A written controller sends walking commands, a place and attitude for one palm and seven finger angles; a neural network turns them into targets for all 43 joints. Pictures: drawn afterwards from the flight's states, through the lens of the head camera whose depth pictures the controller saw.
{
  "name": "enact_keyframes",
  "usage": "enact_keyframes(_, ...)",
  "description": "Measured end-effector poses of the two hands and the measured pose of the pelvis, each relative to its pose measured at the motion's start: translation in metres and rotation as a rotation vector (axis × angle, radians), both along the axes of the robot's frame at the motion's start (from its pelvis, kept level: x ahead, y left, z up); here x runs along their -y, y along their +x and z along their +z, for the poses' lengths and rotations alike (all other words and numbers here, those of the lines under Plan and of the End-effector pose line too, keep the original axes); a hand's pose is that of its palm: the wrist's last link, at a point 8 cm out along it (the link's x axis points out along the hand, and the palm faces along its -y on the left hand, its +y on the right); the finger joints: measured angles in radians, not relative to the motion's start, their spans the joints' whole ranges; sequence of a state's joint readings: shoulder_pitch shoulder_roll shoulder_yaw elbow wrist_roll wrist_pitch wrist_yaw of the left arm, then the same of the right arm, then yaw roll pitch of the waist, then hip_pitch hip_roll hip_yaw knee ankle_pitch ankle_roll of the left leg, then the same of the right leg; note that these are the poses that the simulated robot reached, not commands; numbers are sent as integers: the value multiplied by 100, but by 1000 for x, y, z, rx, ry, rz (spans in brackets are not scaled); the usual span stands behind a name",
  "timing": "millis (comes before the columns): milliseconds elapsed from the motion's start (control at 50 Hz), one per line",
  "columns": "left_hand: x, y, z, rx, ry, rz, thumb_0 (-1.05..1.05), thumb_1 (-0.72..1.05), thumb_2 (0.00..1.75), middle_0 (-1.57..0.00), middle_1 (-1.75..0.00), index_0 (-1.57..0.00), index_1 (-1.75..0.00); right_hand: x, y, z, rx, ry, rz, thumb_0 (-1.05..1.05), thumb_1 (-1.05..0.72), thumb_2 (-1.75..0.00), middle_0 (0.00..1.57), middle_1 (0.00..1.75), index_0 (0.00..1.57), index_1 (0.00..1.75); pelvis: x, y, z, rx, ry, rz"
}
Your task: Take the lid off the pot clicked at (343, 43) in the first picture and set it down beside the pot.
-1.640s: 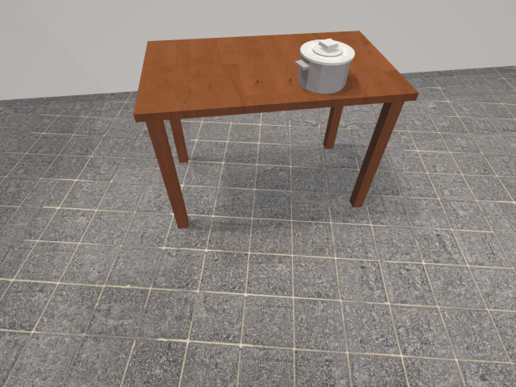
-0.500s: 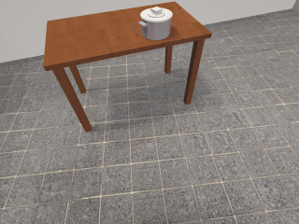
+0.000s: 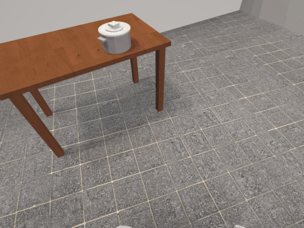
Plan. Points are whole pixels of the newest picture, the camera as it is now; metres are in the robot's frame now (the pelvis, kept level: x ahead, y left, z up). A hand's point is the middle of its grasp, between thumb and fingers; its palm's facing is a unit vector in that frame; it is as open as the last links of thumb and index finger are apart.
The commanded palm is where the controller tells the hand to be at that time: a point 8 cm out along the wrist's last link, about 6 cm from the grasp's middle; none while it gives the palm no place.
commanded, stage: walk to a spot facing it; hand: left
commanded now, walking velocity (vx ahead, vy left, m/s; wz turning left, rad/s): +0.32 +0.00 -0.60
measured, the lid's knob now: (113, 24) +1.11 +0.37 +0.03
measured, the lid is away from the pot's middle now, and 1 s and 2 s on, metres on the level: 0.00 0.00 0.00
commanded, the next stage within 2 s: turn to face it in 1.52 s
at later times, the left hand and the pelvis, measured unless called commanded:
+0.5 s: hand (97, 190) +0.25 +0.23 -0.18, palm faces -0.28 -0.94 -0.18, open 7.3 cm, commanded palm none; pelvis +0.12 +0.05 -0.01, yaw -20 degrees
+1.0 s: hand (154, 143) +0.46 +0.06 -0.17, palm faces -0.46 -0.86 -0.24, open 7.2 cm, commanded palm none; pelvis +0.30 -0.08 -0.01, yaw -31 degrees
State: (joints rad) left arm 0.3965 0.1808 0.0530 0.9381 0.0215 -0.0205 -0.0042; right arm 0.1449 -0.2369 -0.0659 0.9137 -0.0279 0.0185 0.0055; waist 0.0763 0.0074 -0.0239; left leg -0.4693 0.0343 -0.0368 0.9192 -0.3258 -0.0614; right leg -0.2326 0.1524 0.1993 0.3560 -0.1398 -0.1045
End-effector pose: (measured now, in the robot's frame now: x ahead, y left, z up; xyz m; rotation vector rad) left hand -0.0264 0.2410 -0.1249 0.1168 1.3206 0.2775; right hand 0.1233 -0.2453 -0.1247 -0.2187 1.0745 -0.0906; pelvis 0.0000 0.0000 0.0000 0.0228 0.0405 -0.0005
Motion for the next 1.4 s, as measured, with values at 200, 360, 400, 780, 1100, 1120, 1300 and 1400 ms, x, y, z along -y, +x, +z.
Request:
enact_keyframes(200,-57,57,-26,-20,-33,-106,0,91,90,-21,-30,-20,-30,-41,19,14,115,-38,-98,1,-91,-89,20,30,20,30,-46,36,-12,3,-45,-111)
enact_keyframes(360,-80,180,-21,65,-40,-292,0,91,90,-20,-30,-20,-30,-63,-51,15,-57,-53,-294,1,-91,-89,21,30,20,30,-61,80,-1,24,-45,-236)
enact_keyframes(400,-75,212,-20,83,-42,-335,0,91,90,-20,-30,-20,-30,-71,-72,11,-121,-46,-355,1,-91,-89,20,30,20,30,-61,92,-1,25,-45,-268)
enact_keyframes(780,145,479,-44,263,-163,-730,0,91,90,-20,-30,-20,-30,-117,-124,-28,-606,207,-774,1,-91,-89,21,30,20,30,31,231,-41,46,-40,-488)
enact_keyframes(1100,125,496,-11,62,-7,-614,-1,93,90,-20,-30,-20,-30,73,140,-20,-76,67,-651,2,-95,-89,20,30,20,30,91,339,-7,37,-37,-549)
enact_keyframes(1120,124,493,-12,36,-7,-603,-1,93,90,-20,-30,-20,-30,80,154,-18,-66,62,-639,2,-95,-89,20,30,20,30,93,348,-6,36,-36,-552)
enact_keyframes(1300,117,467,-25,-255,-32,-503,0,91,90,-20,-30,-20,-30,119,303,-9,51,35,-538,1,-92,-90,20,30,19,30,111,432,-14,39,-46,-576)
enact_keyframes(1400,123,502,-38,-342,-51,-533,0,91,90,-21,-30,-20,-30,118,346,-12,122,16,-581,1,-91,-89,20,30,20,30,118,475,-25,74,-47,-635)
